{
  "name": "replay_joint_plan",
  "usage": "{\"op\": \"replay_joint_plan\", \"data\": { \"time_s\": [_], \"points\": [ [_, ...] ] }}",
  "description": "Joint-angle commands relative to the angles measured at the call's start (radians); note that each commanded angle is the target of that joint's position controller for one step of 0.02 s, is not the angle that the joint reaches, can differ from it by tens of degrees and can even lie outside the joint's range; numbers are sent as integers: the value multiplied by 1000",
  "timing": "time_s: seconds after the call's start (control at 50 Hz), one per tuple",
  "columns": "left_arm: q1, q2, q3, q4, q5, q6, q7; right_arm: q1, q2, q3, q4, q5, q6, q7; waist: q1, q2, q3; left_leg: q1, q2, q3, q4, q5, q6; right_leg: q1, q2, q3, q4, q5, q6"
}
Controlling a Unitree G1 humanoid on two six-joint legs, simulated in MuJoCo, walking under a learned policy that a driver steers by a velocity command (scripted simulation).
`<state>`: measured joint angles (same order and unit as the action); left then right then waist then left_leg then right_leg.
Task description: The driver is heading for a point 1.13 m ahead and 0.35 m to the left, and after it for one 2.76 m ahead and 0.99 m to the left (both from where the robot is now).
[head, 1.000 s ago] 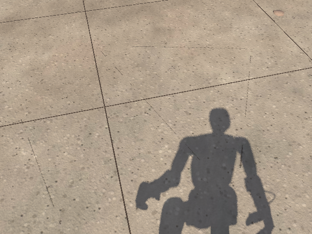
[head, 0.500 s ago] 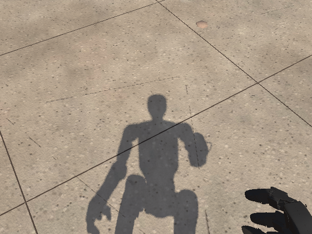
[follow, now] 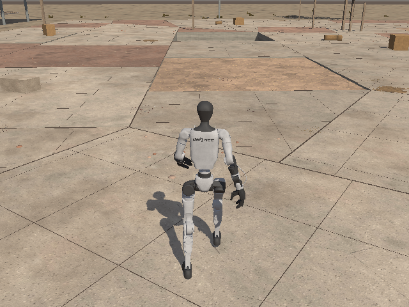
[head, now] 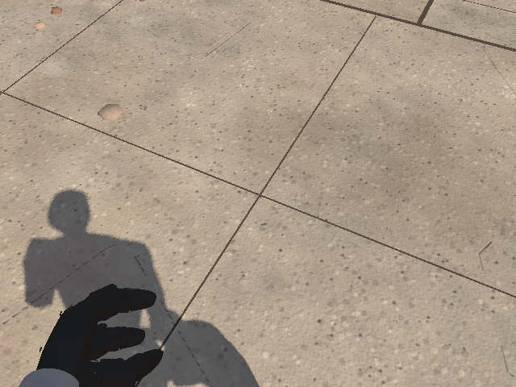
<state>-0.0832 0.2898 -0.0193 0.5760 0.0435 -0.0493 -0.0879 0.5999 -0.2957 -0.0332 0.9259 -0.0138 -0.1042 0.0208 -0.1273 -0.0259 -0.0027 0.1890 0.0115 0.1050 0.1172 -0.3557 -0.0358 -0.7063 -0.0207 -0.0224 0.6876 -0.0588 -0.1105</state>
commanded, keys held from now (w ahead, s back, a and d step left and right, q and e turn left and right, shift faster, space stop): w+q+shift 0.74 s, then w+shift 0.26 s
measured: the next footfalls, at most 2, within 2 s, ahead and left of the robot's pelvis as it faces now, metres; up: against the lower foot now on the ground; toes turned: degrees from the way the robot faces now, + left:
right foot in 0.06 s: +0.25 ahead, -0.10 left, +0.00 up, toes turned +0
left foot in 0.50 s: +0.65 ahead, +0.13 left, +0.00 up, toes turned +25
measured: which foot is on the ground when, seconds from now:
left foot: down 0.00-0.06, up 0.08-0.48, down 0.50-0.94, up 0.96-1.00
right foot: up 0.00-0.04, down 0.06-0.50, up 0.52-0.92, down 0.94-1.00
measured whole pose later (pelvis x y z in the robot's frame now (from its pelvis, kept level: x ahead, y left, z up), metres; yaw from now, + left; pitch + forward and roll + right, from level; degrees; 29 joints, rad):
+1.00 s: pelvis +0.91 +0.20 -0.01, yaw +42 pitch +2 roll -1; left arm 0.11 0.28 0.01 0.66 0.05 -0.08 0.00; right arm 0.39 -0.35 -0.07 0.84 -0.01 -0.07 0.00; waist -0.06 0.03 0.02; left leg -0.12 -0.13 -0.17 1.06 -0.40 0.12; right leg -0.48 0.01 -0.03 0.62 -0.17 -0.02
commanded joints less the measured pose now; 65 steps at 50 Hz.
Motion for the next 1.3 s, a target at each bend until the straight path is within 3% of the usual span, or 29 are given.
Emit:
{"op": "replay_joint_plan", "data": {
  "time_s": [0.02,0.04,0.06,0.08,0.1,0.14,0.2,0.28,0.38,0.42,0.46,0.5,0.52,0.54,0.56,0.6,0.64,0.72,0.86,0.92,0.94,0.96,0.98,1.02,1.08,1.16,1.18,1.24,1.3],
  "points": [
    [175,112,40,5,12,-15,30,-111,-238,-40,-65,4,-11,-11,227,131,-29,-235,215,-63,233,1195,153,484,89,-55,-53,-97,-29],
    [381,144,61,70,17,-18,48,-131,-248,-41,-67,9,-1,-18,332,129,-129,-315,187,-55,492,1143,140,724,86,-32,-109,-98,-32],
    [527,226,91,107,38,-19,73,-125,-187,-25,-89,8,-2,-16,377,71,-237,-531,128,-60,823,790,135,979,-86,143,-102,-290,-35],
    [538,308,112,100,61,-29,86,5,4,10,-131,29,0,-8,241,-206,-408,-837,3,-124,1228,-147,127,1220,-423,633,-192,-536,-83],
    [541,264,112,89,24,-19,88,-96,-105,-13,-149,33,7,-14,297,-105,-436,-905,-1,-195,1331,-69,148,1114,-438,809,-369,-628,-79],
    [403,145,87,128,8,-34,83,-219,-86,-13,-163,22,16,-5,207,-31,-83,-940,81,-176,1224,114,142,793,-325,477,-414,-385,-56],
    [388,61,70,165,-11,-59,80,-176,-29,-13,-121,-1,67,16,118,-48,10,-838,127,-176,1171,122,116,588,-253,217,-493,-172,-18],
    [401,29,67,216,-30,-88,75,-364,4,-10,-193,-8,96,39,101,-44,110,-960,137,-122,1072,265,108,569,-190,-48,-572,76,25],
    [422,88,74,245,-29,-96,95,-545,0,9,-266,-4,85,73,99,1,150,-813,63,34,688,489,173,601,-149,-258,-602,431,76],
    [461,142,83,251,-29,-86,111,-531,-29,3,-259,-3,83,73,82,-21,99,-713,-25,110,625,473,204,719,-164,-278,-487,873,101],
    [427,213,103,232,-15,-52,131,-336,-90,-18,-211,1,87,59,-34,-83,-22,-514,-94,115,628,339,234,779,-205,-263,-211,1185,108],
    [338,234,114,198,-2,-17,126,38,-183,-73,-100,1,89,24,-198,-41,-170,-93,-115,-1,563,178,297,586,-196,-221,379,964,78],
    [289,125,93,189,-1,-23,102,-36,-227,-102,-100,32,104,2,-138,196,-64,-21,-36,-173,490,152,327,299,26,-200,804,-92,97],
    [407,65,65,57,-20,-48,93,-139,-360,-120,-150,-13,116,5,48,354,-207,247,194,-757,355,155,560,-122,112,-25,1094,-445,153],
    [334,101,53,40,-6,-78,97,-148,-325,-123,-189,-6,115,-3,-8,122,-261,241,255,-948,163,-56,563,-200,54,121,1043,-375,129],
    [268,107,48,38,-1,-89,95,-188,-200,-93,-148,-4,95,-18,94,-80,-3,-121,198,-806,94,-24,446,-116,-45,127,773,-296,124],
    [285,92,38,51,32,-41,95,-239,-165,-74,-158,3,62,-25,161,-91,56,-368,108,-643,91,128,411,25,-86,120,652,-311,152],
    [119,47,16,-28,19,-6,75,-238,-170,-73,-172,10,28,-16,137,-29,110,-597,-9,-483,36,243,377,144,-106,43,288,-150,192],
    [9,61,20,-54,-6,-27,68,-141,-168,-80,-133,18,16,-12,31,69,38,-275,40,-438,122,667,253,289,-21,5,-164,184,109],
    [352,157,73,41,-16,-35,97,-195,-240,-89,-129,-10,19,-19,224,87,-152,-192,41,-391,547,1007,196,602,41,-22,-175,-60,59],
    [568,207,96,88,-5,-35,117,-242,-184,-74,-147,-20,14,-19,331,61,-246,-375,7,-354,848,830,183,852,-69,87,-118,-238,38],
    [616,312,121,107,39,-39,116,-114,-13,-32,-190,19,7,-15,228,-267,-357,-717,-145,-264,1218,63,139,1103,-358,641,-259,-585,-70],
    [551,267,124,111,16,-31,94,-103,-50,-16,-183,14,5,-16,203,-295,-346,-893,-137,-266,1315,-66,153,1083,-395,991,-441,-754,-122],
    [415,120,100,112,3,-33,79,-309,-107,-20,-200,-13,16,-7,192,11,-75,-921,-27,-240,1245,95,150,794,-300,637,-440,-577,-100],
    [477,50,70,203,-8,-52,78,-384,-52,-2,-246,-39,35,16,130,-31,42,-865,3,-227,1117,40,115,600,-201,398,-451,-25,-81],
    [484,97,77,247,-44,-66,72,-477,-11,31,-305,-44,25,18,93,-49,54,-774,-7,-101,752,143,42,512,-104,191,-452,636,-83],
    [403,120,89,208,-95,-71,88,-531,-6,30,-315,27,-7,13,99,-47,39,-723,-22,-124,619,218,32,491,-87,178,-442,562,-84],
    [495,206,123,226,-94,-59,111,-641,-58,16,-349,12,-28,10,136,-57,-7,-535,-79,-153,380,491,31,483,-90,232,-433,397,-38],
    [501,171,128,216,-87,-32,123,-568,-108,-16,-336,-1,-16,-13,86,-78,-57,-360,-85,-175,311,567,69,493,-47,257,-250,412,40]
  ]
}}
Velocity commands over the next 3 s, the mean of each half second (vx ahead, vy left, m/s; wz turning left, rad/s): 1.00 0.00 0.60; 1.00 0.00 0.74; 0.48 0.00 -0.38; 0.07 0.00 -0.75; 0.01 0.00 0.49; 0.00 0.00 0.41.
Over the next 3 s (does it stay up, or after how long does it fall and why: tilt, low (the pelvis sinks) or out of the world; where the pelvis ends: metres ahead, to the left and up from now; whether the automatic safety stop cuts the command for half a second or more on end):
stays up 1.24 0.43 0.01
